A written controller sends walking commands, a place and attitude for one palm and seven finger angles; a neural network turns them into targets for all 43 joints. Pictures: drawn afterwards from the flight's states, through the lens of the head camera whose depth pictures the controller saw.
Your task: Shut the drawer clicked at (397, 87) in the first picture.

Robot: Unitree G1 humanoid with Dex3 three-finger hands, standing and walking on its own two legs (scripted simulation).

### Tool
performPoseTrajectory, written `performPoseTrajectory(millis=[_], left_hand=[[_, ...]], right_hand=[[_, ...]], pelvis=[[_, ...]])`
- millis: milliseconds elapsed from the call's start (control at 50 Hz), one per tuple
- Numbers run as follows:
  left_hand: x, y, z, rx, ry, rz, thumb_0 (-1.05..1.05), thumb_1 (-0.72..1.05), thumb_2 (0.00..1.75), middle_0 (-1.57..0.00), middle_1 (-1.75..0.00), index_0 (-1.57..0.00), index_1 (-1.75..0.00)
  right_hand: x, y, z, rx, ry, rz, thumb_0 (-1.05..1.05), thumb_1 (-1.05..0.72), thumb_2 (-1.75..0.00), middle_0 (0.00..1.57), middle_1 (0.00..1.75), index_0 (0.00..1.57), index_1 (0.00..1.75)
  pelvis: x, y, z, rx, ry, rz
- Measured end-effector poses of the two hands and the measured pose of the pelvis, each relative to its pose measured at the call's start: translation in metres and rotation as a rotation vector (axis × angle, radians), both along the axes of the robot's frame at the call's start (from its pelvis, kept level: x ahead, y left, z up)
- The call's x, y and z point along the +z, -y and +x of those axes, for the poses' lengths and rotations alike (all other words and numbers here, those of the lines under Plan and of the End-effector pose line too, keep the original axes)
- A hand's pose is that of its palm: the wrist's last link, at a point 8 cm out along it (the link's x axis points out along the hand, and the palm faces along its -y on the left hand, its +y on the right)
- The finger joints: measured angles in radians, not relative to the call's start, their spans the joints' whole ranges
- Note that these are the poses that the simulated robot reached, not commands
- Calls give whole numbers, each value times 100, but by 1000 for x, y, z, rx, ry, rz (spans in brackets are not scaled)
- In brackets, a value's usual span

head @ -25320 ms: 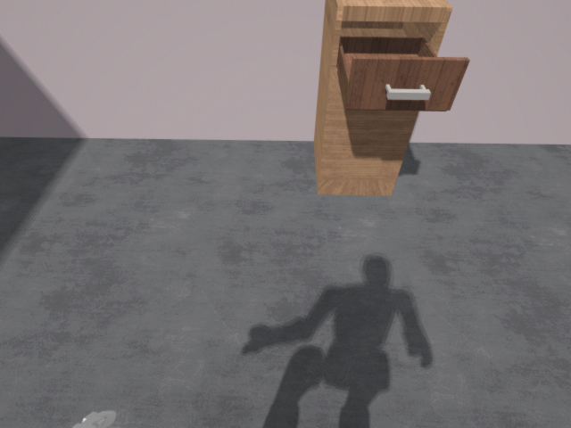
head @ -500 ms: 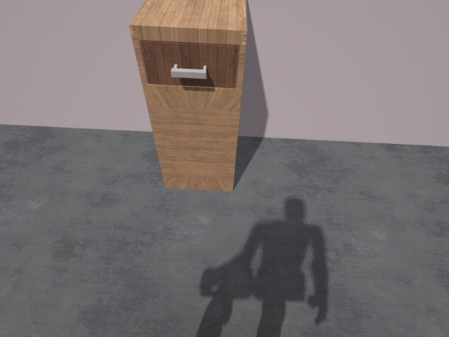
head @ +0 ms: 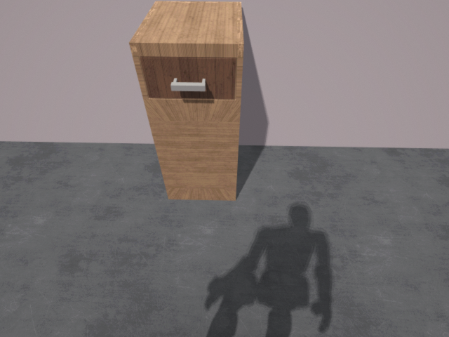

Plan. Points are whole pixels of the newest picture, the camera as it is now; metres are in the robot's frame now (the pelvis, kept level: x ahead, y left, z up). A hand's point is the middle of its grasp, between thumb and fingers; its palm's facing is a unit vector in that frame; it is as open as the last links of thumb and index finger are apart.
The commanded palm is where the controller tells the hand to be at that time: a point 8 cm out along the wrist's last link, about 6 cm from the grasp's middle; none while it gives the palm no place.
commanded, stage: let the arm hang, fingers relaxed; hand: left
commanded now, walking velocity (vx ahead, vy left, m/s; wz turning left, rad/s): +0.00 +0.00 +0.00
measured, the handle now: (189, 83) +0.92 +0.18 -0.03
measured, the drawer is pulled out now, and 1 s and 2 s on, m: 0.00 0.00 0.00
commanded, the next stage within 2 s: look to check the result in 0.18 s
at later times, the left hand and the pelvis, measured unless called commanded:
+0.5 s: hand out of the picture +0.06 +0.20 -0.17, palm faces +0.01 -0.97 -0.25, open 7.4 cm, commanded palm none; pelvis +0.03 +0.00 +0.00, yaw -1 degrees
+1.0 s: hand out of the picture +0.10 +0.21 -0.16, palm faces +0.00 -0.96 -0.26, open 7.4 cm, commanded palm none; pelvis +0.04 +0.00 +0.01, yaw -1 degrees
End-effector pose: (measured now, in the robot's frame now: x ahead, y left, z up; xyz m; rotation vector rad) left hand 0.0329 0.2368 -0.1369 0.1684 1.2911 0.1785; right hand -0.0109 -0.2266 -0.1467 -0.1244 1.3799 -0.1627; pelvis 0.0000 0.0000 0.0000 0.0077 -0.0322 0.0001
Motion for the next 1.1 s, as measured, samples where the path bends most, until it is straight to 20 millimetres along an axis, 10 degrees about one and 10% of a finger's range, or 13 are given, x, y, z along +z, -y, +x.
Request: performPoseTrajectory(millis=[1100], left_hand=[[9, -18, 60, -37, -19, 42, 1, 91, 90, -20, -30, -20, -30]], right_hand=[[10, 19, 68, 9, 10, -47, 0, -91, -90, 20, 30, 20, 30]], pelvis=[[7, 0, 46, -16, -6, -6]])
